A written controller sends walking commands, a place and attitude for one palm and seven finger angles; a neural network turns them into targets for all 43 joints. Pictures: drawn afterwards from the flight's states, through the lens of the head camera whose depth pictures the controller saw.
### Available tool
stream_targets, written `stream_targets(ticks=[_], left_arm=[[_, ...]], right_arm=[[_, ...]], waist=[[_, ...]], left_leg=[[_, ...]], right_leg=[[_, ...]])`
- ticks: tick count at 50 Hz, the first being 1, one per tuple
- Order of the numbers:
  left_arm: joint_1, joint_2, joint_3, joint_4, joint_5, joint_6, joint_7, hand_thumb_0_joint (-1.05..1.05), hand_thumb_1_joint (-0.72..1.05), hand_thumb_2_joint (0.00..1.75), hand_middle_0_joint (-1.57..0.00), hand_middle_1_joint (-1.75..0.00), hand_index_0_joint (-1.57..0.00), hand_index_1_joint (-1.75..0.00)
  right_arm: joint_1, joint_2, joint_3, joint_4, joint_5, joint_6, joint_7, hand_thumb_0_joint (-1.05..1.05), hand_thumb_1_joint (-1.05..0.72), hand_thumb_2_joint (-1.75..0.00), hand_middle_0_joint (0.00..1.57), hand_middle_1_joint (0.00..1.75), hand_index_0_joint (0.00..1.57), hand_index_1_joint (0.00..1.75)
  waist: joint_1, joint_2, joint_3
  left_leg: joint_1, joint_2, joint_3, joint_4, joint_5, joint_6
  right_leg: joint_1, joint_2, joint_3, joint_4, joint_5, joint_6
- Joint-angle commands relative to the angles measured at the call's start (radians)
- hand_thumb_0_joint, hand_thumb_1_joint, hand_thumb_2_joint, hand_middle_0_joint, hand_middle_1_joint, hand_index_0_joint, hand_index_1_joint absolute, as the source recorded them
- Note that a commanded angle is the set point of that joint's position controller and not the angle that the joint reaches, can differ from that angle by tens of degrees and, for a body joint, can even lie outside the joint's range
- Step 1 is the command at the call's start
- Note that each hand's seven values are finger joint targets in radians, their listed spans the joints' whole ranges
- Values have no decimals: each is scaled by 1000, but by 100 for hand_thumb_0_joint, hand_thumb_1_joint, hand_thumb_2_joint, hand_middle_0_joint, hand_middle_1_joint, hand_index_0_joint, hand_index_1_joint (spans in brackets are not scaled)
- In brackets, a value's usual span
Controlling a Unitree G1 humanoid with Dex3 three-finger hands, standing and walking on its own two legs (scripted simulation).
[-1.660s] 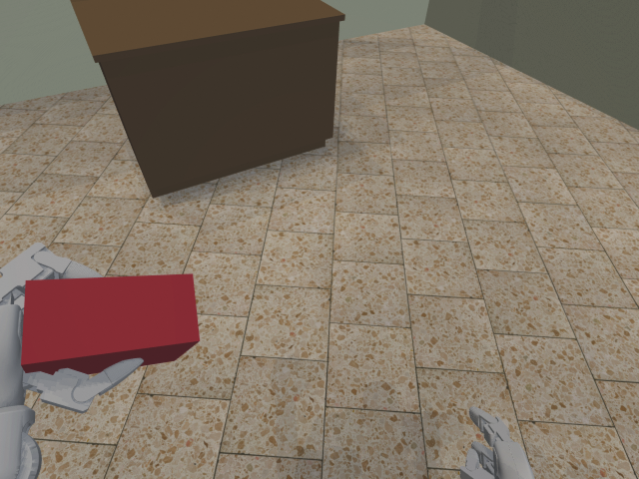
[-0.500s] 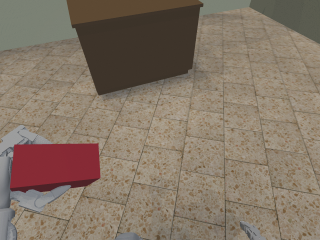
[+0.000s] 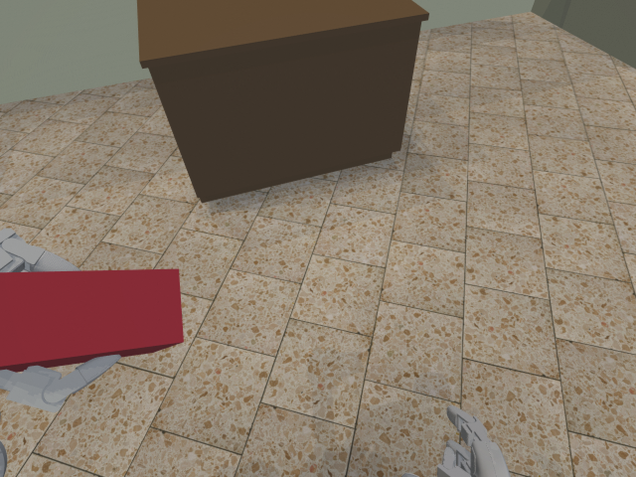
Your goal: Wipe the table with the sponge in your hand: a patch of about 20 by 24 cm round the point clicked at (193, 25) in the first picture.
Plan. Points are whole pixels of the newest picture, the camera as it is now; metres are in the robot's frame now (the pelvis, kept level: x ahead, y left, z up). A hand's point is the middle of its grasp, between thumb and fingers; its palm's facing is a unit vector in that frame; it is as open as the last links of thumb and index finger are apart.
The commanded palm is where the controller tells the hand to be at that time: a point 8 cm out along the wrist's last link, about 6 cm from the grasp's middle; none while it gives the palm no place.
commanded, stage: walk to a spot facing it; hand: left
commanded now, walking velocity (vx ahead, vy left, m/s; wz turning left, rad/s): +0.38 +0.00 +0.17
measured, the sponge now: (116, 318) +0.22 +0.20 +0.17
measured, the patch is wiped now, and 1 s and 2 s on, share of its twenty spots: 0.00 0.00 0.00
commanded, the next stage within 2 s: none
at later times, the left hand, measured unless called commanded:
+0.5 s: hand (119, 204) +0.35 +0.25 +0.18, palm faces +0.50 -0.77 -0.39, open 10.1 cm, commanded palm +0.30 +0.28 +0.18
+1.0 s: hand (201, 137) +0.50 +0.20 +0.17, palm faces +0.52 -0.74 -0.43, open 10.1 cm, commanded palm +0.42 +0.24 +0.18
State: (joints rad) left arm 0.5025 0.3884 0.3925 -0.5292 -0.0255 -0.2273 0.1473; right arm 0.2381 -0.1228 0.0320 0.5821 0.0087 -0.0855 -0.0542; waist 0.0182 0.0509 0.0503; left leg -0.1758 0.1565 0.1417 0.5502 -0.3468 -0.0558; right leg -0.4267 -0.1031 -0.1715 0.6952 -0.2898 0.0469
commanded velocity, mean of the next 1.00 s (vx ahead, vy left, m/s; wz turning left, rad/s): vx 0.37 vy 0.00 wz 0.19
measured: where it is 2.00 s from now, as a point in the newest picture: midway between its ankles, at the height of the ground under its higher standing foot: (344, 354)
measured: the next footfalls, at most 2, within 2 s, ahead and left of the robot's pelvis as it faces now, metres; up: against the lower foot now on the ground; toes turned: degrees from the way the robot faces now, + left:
right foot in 0.02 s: +0.12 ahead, -0.13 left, +0.00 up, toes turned -11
left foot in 0.46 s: +0.24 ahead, +0.11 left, +0.00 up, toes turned +16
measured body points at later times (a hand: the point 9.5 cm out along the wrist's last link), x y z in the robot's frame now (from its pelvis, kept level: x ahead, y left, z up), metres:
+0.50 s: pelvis +0.16 -0.01 -0.01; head +0.18 +0.01 +0.44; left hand +0.32 +0.29 +0.20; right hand +0.34 -0.26 -0.08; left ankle +0.20 +0.10 -0.73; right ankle +0.09 -0.12 -0.71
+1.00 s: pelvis +0.31 -0.06 -0.01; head +0.35 -0.08 +0.44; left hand +0.46 +0.23 +0.19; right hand +0.51 -0.27 -0.12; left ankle +0.23 +0.06 -0.64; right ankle +0.36 -0.15 -0.73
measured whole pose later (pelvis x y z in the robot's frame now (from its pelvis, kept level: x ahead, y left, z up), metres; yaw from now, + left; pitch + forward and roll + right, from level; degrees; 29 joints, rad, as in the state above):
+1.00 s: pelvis +0.31 -0.06 -0.01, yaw +10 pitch -2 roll +0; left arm 0.39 0.30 0.32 -0.46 -0.01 -0.17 0.14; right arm 0.16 -0.24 -0.02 0.68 0.01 -0.04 -0.06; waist 0.01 0.06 0.10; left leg -0.46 0.07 0.04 1.26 -0.44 -0.01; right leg -0.31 -0.09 -0.23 0.65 -0.31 -0.04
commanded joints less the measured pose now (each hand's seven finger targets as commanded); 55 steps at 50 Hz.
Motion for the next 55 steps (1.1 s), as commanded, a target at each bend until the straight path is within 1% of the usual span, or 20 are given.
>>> stream_targets(ticks=[1,2,3,9,17,21,22,24,25,27,31,38,42,43,44,45,46,49,52,55], left_arm=[[-154,161,81,-81,11,-7,14,0,10,130,-120,-160,-120,-160],[-134,191,114,-62,8,5,20,0,10,130,-120,-160,-120,-160],[-184,183,101,-101,3,-8,20,0,10,130,-120,-160,-120,-160],[-159,196,120,-236,14,-63,11,0,10,130,-120,-160,-120,-160],[45,140,135,-200,-13,-48,49,0,10,130,-120,-160,-120,-160],[-49,137,108,-212,-11,-43,60,0,10,130,-120,-160,-120,-160],[-64,118,77,-219,-11,-45,54,0,10,130,-120,-160,-120,-160],[-129,142,82,-274,-8,-70,55,0,10,130,-120,-160,-120,-160],[-165,206,105,-224,6,-68,46,0,10,130,-120,-160,-120,-160],[-222,207,98,-285,11,-59,35,0,10,130,-120,-160,-120,-160],[-73,129,73,-339,0,-52,26,0,10,130,-120,-160,-120,-160],[-64,98,76,-146,-8,-42,11,0,10,130,-120,-160,-120,-160],[-138,81,34,-95,-1,-19,7,0,10,130,-120,-160,-120,-160],[-160,121,48,-108,9,-10,11,0,10,130,-120,-160,-120,-160],[-167,171,75,-113,17,-3,17,0,10,130,-120,-160,-120,-160],[-195,203,106,-155,8,-4,24,0,10,130,-120,-160,-120,-160],[-234,197,104,-187,12,-20,24,0,10,130,-120,-160,-120,-160],[-131,209,130,-233,3,-45,14,0,10,130,-120,-160,-120,-160],[-60,203,158,-245,-1,-54,18,0,10,130,-120,-160,-120,-160],[-13,180,163,-237,-14,-57,28,0,10,130,-120,-160,-120,-160]], right_arm=[[-94,-130,-78,-112,8,-22,-24,0,-90,-90,20,30,20,30],[-146,-143,-67,-134,0,-25,-22,0,-90,-90,20,30,20,30],[-163,-148,-58,-119,-8,-27,-17,0,-90,-90,20,30,20,30],[-164,-175,-74,-86,-4,8,0,0,-90,-90,20,30,20,30],[-107,-157,-91,-153,-4,11,5,0,-90,-90,20,30,20,30],[-64,-173,-101,-158,-7,13,-17,0,-90,-90,20,30,20,30],[-52,-190,-110,-162,-4,10,-27,0,-90,-90,20,30,20,30],[-78,-198,-98,-177,-4,-4,-16,0,-90,-90,20,30,20,30],[-86,-191,-77,-159,-15,-10,-9,0,-90,-90,20,30,20,30],[-110,-188,-90,-132,-5,-18,-4,0,-90,-90,20,30,20,30],[-89,-178,-88,-123,2,-52,13,0,-90,-90,20,30,20,30],[-83,-170,-83,-107,-6,-55,-5,0,-90,-90,20,30,20,30],[-97,-160,-77,-101,3,-38,-18,0,-90,-90,20,30,20,30],[-98,-145,-75,-97,10,-31,-16,0,-90,-90,20,30,20,30],[-120,-121,-69,-114,6,-24,-17,0,-90,-90,20,30,20,30],[-159,-152,-65,-122,-1,-29,-15,0,-90,-90,20,30,20,30],[-157,-151,-61,-108,-13,-34,-13,0,-90,-90,20,30,20,30],[-173,-176,-82,-84,-2,-11,-1,0,-90,-90,20,30,20,30],[-167,-170,-83,-95,0,18,0,0,-90,-90,20,30,20,30],[-136,-167,-91,-126,0,21,4,0,-90,-90,20,30,20,30]], waist=[[5,-366,-175],[30,-446,-162],[14,-313,-136],[-21,-149,-92],[16,-162,-150],[-21,-132,-184],[-44,-27,-208],[-25,284,-226],[-39,202,-184],[-31,127,-120],[-10,195,-124],[-21,150,-89],[-3,41,-153],[2,-105,-192],[10,-397,-206],[21,-360,-194],[4,-226,-158],[-7,-158,-103],[-20,-127,-122],[-10,-154,-123]], left_leg=[[-362,-68,59,519,-111,95],[-535,-139,-66,727,-250,80],[-559,-96,-150,808,-204,69],[-494,-22,-126,743,28,27],[-335,-61,39,138,42,51],[-54,-122,110,-66,164,62],[110,-81,25,-107,190,96],[340,298,-583,-195,489,309],[247,328,-643,-239,352,329],[182,289,-518,-237,297,312],[48,159,-215,-273,229,223],[3,148,-103,-276,242,195],[-38,66,-24,41,215,154],[-137,13,7,288,135,131],[-436,-120,12,600,-191,86],[-528,-127,-120,761,-239,71],[-522,-77,-166,796,-175,62],[-534,-43,-168,845,-30,31],[-499,-30,-129,687,17,22],[-421,-23,-55,398,50,30]], right_leg=[[457,-187,346,-315,-8,-114],[475,-335,662,-408,48,-190],[450,-387,665,-445,10,-216],[287,-271,241,-435,84,-186],[432,-239,137,-347,319,-202],[340,-155,48,-137,336,-132],[230,-124,14,50,331,-89],[-185,60,61,472,-341,-26],[-228,28,150,578,-324,-38],[-286,-31,176,576,-249,-27],[-196,-29,93,436,-71,-8],[-5,20,-26,51,-23,9],[277,77,-72,-211,59,-8],[385,-41,84,-283,35,-55],[538,-291,510,-363,131,-167],[527,-394,633,-415,149,-213],[445,-393,583,-429,46,-225],[360,-318,394,-418,91,-199],[358,-272,183,-408,203,-181],[364,-254,102,-384,324,-182]])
